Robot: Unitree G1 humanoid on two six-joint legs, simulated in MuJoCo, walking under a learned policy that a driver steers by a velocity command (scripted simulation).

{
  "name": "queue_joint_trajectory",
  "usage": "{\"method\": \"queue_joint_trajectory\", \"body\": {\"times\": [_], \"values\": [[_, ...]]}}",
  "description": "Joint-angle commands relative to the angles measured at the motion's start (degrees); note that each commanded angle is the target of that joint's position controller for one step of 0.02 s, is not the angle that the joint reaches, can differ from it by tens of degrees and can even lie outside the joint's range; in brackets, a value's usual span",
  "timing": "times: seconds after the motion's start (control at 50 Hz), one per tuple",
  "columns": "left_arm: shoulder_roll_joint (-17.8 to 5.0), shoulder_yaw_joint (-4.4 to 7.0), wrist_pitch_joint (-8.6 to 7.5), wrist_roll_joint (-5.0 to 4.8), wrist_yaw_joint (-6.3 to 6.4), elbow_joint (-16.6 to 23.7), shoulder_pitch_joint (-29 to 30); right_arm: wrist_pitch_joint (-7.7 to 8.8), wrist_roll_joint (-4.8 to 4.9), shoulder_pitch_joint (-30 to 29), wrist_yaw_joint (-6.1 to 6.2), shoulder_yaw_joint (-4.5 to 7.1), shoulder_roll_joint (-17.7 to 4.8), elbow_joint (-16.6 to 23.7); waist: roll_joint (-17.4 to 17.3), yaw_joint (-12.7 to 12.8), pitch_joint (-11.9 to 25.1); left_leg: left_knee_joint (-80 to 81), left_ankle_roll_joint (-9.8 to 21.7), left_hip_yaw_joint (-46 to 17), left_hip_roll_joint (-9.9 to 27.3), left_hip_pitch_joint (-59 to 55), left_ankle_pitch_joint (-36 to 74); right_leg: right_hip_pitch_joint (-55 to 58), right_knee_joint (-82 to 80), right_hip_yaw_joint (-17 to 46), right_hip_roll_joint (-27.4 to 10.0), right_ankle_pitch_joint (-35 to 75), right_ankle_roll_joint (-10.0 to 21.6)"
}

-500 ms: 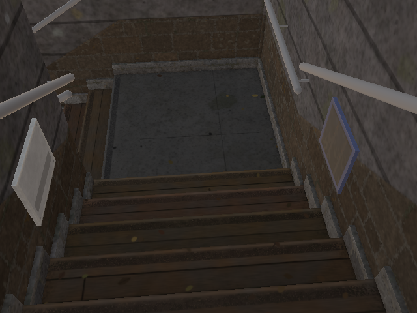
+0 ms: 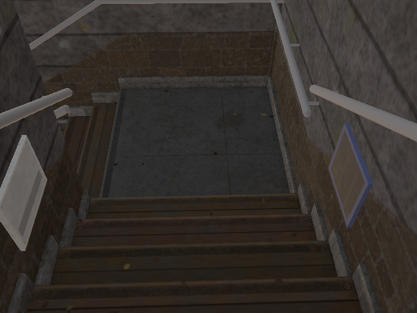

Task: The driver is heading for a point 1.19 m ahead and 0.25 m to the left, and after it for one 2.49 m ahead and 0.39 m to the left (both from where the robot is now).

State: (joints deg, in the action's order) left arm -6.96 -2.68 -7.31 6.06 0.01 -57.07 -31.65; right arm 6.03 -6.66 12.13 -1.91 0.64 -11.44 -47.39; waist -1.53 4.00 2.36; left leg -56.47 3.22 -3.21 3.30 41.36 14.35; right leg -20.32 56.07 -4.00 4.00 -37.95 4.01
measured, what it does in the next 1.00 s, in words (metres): goes down: left foot 0.17 m lower, then right foot 0.17 m lower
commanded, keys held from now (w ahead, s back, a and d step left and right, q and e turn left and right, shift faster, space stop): w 0.54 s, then w+q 0.46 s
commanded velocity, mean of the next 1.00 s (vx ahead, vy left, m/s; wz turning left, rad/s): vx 0.49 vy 0.00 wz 0.15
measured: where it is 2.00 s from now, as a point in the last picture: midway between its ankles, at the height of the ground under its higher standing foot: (206, 264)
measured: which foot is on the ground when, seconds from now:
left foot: up 0.00-0.12, down 0.14-0.56, up 0.58-1.00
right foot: down 0.00-0.14, up 0.16-0.54, down 0.56-1.00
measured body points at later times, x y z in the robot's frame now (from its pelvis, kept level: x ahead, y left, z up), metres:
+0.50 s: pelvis +0.28 -0.02 -0.21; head +0.28 -0.03 +0.24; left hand +0.45 +0.19 -0.32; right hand +0.20 -0.21 -0.37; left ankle +0.11 +0.08 -0.84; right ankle +0.44 -0.14 -0.92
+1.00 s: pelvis +0.55 -0.04 -0.37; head +0.56 -0.03 +0.08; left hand +0.37 +0.08 -0.52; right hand +0.74 -0.23 -0.49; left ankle +0.69 +0.11 -1.07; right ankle +0.41 -0.13 -1.02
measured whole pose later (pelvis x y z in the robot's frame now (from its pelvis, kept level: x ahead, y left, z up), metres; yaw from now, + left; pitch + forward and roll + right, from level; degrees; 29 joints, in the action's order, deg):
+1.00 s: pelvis +0.55 -0.04 -0.37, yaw +11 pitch +1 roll -3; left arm -4.7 -4.7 -6.9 4.7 0.6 -64.9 -35.8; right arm 2.7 -4.9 7.8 -5.1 -1.6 -11.8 -51.8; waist -1.1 5.2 1.4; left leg -36.9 2.1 -0.2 5.6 35.3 18.7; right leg -10.9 56.8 -14.9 1.1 -47.2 2.9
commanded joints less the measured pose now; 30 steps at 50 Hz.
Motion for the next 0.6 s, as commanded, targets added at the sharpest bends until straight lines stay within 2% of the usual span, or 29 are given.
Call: {"method": "queue_joint_trajectory", "body": {"times": [0.02, 0.06, 0.08, 0.1, 0.12, 0.14, 0.16, 0.18, 0.2, 0.22, 0.24, 0.26, 0.28, 0.3, 0.32, 0.34, 0.36, 0.38, 0.4, 0.42, 0.44, 0.46, 0.48, 0.5, 0.52, 0.54, 0.56, 0.58, 0.6], "values": [[-9.03, 0.36, -3.07, -1.01, 0.22, 4.22, 6.51, -0.56, 1.40, 3.90, -1.75, -0.24, -1.78, 2.06, 1.58, -4.60, -7.01, 9.00, -5.84, 8.04, -3.48, -37.57, 6.81, -39.33, -12.48, 2.62, -4.88, 0.43, 6.09], [-12.92, 1.15, -2.42, -1.96, -1.57, 1.81, 0.40, -1.92, 0.39, 0.24, -1.48, -0.76, -3.18, 4.45, 1.67, -2.83, -11.49, 19.91, -5.01, 5.38, -2.27, -31.13, -8.62, -25.50, -9.68, 13.60, -10.71, -0.79, 10.76], [-13.15, 1.17, -1.61, -2.69, -1.86, 1.72, 0.60, -2.50, 0.07, -1.36, -1.34, -0.97, -3.86, 4.84, 1.76, -2.15, -11.65, 28.21, -3.20, 2.72, -0.51, -26.13, -13.26, -15.14, -7.97, 20.07, -13.65, 3.53, 12.51], [-14.50, 1.54, -1.04, -1.51, -2.89, 3.23, 3.94, -2.33, -0.14, 4.25, -0.98, -0.86, -4.18, 3.25, 1.42, -4.71, -8.54, 25.57, -1.89, 4.63, -2.19, -32.57, -13.77, -12.83, -1.14, 21.77, -13.28, 11.86, 13.33], [-14.16, 1.97, -0.49, -1.11, -3.53, 4.65, 7.15, -1.68, 0.39, 14.40, -0.30, -0.17, -6.46, -0.41, -3.10, -9.03, -7.39, 33.23, -1.22, 5.54, -3.63, -38.19, -12.37, -9.61, 9.49, 19.10, -10.60, 18.82, 11.50], [-13.54, 2.51, 0.73, -1.16, -4.91, 3.72, 8.17, -1.27, 0.89, 24.77, -0.14, 1.99, -10.92, -4.83, -4.41, -12.59, -7.47, 45.45, 2.68, 1.91, -0.75, -42.79, -6.27, -7.48, 25.40, 18.33, -7.87, 24.08, 8.98], [-9.97, 2.56, 0.84, -1.17, -6.24, 2.34, 2.87, -1.67, -0.71, 36.28, 0.25, 3.65, -13.84, -8.20, -11.87, -14.54, 3.79, 27.87, 12.98, -4.86, 6.50, -62.71, 16.23, -19.60, 53.81, 14.80, 0.92, 11.31, 5.36], [-3.75, 1.64, 0.24, -1.85, -6.54, 4.38, -2.75, -1.25, -0.52, 36.69, -0.75, 4.27, -16.97, -9.03, -9.87, -8.93, 7.97, 15.70, 23.55, -16.14, 13.29, -73.42, 40.56, -39.80, 65.67, 10.97, 5.01, -4.35, 1.37], [-9.43, 2.35, -0.55, -3.10, -6.23, 11.45, 5.00, -0.51, -0.67, 28.74, -1.95, 6.03, -19.36, -7.31, -5.51, -11.03, -2.40, 22.98, 29.06, -36.21, 21.44, -69.04, 9.53, -60.85, 65.03, 14.78, 2.85, 1.55, -1.65], [-10.76, 2.35, -0.27, -1.12, -4.89, 12.73, 13.44, 0.21, -0.99, 15.82, -1.48, 2.28, -6.22, -4.49, 7.57, -9.99, -6.10, 27.29, 19.07, -27.63, 20.40, -63.39, -9.19, -66.12, 38.84, 22.87, -5.65, 21.67, -1.63], [-9.90, 2.21, 0.76, -0.74, -3.75, 11.16, 13.07, 0.52, -0.92, 12.36, -2.14, 0.25, -0.95, -5.32, 8.08, -6.42, -8.08, 28.69, 18.03, -21.79, 16.80, -49.89, -13.59, -59.49, 33.15, 18.42, -9.15, 26.39, -0.96], [-10.24, 2.28, 1.78, -0.40, -3.58, 8.24, 10.52, 0.42, -0.18, 7.98, -1.68, -1.75, 4.38, -4.24, 9.11, -3.87, -10.01, 32.81, 18.81, -16.30, 14.29, -30.00, -8.82, -44.70, 14.28, 17.28, -12.81, 38.46, -0.41], [-7.64, 1.81, 2.91, 0.35, -3.50, 7.24, 9.65, 0.76, 1.09, 9.19, -1.29, -2.05, 3.40, -5.44, 0.69, -1.76, -11.12, 33.07, 19.33, -14.49, 11.06, -17.14, -7.30, -33.85, 9.45, 13.31, -14.71, 41.43, -0.13], [-4.60, 0.56, 3.70, 0.76, -4.20, 7.10, 11.16, 0.90, 2.07, 10.17, -0.75, -1.97, 1.25, -6.79, -1.58, -1.70, -6.81, 31.14, 18.69, -12.26, 7.06, -9.51, -10.23, -25.21, 10.82, 9.76, -14.02, 43.98, -1.02], [-4.02, -0.33, 3.52, 1.42, -5.37, 5.79, 7.75, 1.36, 1.83, 9.87, -0.15, -1.72, -1.24, -6.24, -0.12, -0.61, -3.62, 25.68, 16.58, -9.62, 3.63, -2.98, -13.02, -16.93, 15.11, 7.24, -11.32, 49.63, -2.12], [-5.71, -0.46, 3.26, 2.40, -5.62, 7.27, 13.99, 2.57, 1.64, 12.59, 1.79, -2.24, 0.58, -6.10, 5.12, -5.26, -2.21, 22.98, 12.87, -6.29, 1.35, -12.74, -18.89, -24.06, -0.53, 9.81, -13.46, 63.76, -2.46], [-7.08, -0.24, 3.28, 1.65, -5.04, 8.98, 20.41, 3.23, 2.40, 16.81, 2.98, -2.29, -0.99, -7.19, 4.35, -8.28, -2.74, 18.62, 11.83, -7.25, 0.78, -17.41, -22.08, -26.93, -7.51, 7.79, -12.81, 66.92, -3.50], [-8.29, -0.38, 3.10, 0.74, -4.34, 9.93, 22.56, 3.64, 1.90, 15.49, 3.20, -2.83, -1.24, -6.14, 7.04, -8.47, -2.15, 14.97, 8.21, -1.49, -3.14, -8.42, -29.98, -14.68, -19.33, 6.86, -12.75, 78.70, -2.66], [-8.44, 0.09, 3.77, 0.72, -4.23, 10.67, 21.55, 3.57, 0.90, 15.63, 1.84, -3.01, -3.89, -7.01, 2.40, -5.73, -2.92, 16.10, 8.13, -1.50, -3.72, 4.05, -35.23, 0.38, -15.98, 2.24, -9.49, 76.55, -2.11], [-10.38, 0.73, 4.53, 0.66, -4.62, 12.02, 21.76, 3.25, 0.35, 13.86, 0.51, -2.44, -6.31, -6.37, 0.33, -4.65, -4.40, 15.71, 9.02, -3.39, -2.29, 7.79, -38.15, 4.93, -11.77, 1.19, -8.43, 69.83, -2.81], [-12.25, 1.24, 5.09, 1.24, -4.64, 13.05, 22.27, 3.14, 0.98, 13.63, -0.25, -2.64, -7.21, -6.15, 0.04, -3.51, -6.53, 14.39, 10.07, -7.24, 0.00, 4.78, -37.31, 3.42, -11.00, 2.14, -8.38, 61.99, -3.17], [-13.12, 1.22, 5.45, 1.87, -4.77, 13.92, 24.83, 2.98, 1.92, 14.35, -0.23, -2.38, -7.92, -6.11, 1.64, -4.69, -9.24, 10.96, 10.43, -10.66, 2.82, -3.41, -36.82, -3.02, -16.84, 3.86, -9.39, 56.19, -2.85], [-12.86, 0.90, 5.50, 2.02, -4.94, 15.19, 27.51, 2.52, 2.80, 15.88, 0.16, -2.03, -9.32, -6.39, 0.94, -7.06, -10.28, 8.41, 11.11, -14.65, 4.69, -14.54, -33.49, -9.21, -24.39, 4.94, -9.76, 51.39, -2.37], [-11.31, 0.20, 4.94, 1.68, -4.78, 15.61, 28.88, 1.92, 4.13, 16.38, 0.80, -1.60, -9.48, -6.80, 1.12, -8.77, -10.30, 4.05, 11.36, -17.10, 4.90, -22.90, -28.86, -11.54, -30.62, 5.73, -8.89, 46.58, -2.00], [-12.36, 0.87, 3.96, -0.29, -4.23, 12.28, 23.55, 1.02, 3.60, 17.21, 0.94, -1.44, -9.26, -7.18, 2.83, -8.47, -8.50, -3.18, 9.06, -12.36, 1.76, -24.98, -29.05, -3.22, -38.14, 3.73, -8.40, 51.66, -1.41], [-14.81, 2.44, 3.06, -1.11, -3.73, 7.26, 8.99, -0.20, 2.07, 15.31, -0.75, -1.09, -10.68, -7.83, 3.46, -1.71, -4.93, -14.58, 7.51, -9.37, -0.56, -21.77, -22.54, 13.56, -41.54, 0.87, -6.68, 56.62, -0.10], [-20.47, 5.82, 2.01, -1.57, -3.64, 1.80, -9.39, -0.26, -0.08, 19.62, -3.90, -1.36, -8.04, -8.85, 10.18, 4.06, 3.57, -33.44, 3.69, -5.88, -3.65, -7.33, -14.76, 39.41, -29.16, 1.70, -10.35, 65.76, 6.27], [-23.07, 6.44, 2.53, -1.38, -5.29, 1.60, -13.69, -0.61, 1.62, 33.02, -5.66, -2.72, 0.40, -12.32, 20.31, -0.20, 17.56, -63.75, 0.44, -0.35, -8.82, 11.88, -61.40, 61.26, -10.19, 12.77, -22.47, 96.86, 19.36], [-21.34, 6.02, 2.83, 0.00, -5.90, 1.62, -13.20, -0.42, 3.22, 24.51, -6.07, -2.38, -3.50, -5.98, 13.17, 4.02, 16.93, -70.65, -0.37, 1.21, -8.18, 27.82, -60.62, 61.65, -16.37, 25.06, -27.61, 85.38, 22.69]]}}
Keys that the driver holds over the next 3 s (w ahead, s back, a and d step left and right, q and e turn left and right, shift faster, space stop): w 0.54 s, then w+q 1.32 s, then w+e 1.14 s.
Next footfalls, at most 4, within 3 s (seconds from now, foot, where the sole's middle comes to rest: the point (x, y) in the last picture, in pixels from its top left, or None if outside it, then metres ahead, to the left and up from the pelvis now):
0.14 left None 0.15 0.08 -0.88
0.56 right None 0.45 -0.13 -1.06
1.12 left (203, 312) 0.70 0.10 -1.23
1.50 right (233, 263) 1.03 -0.03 -1.40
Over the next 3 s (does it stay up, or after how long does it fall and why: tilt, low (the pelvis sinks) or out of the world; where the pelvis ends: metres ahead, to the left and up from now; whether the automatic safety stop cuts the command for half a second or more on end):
stays up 1.50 0.50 -0.99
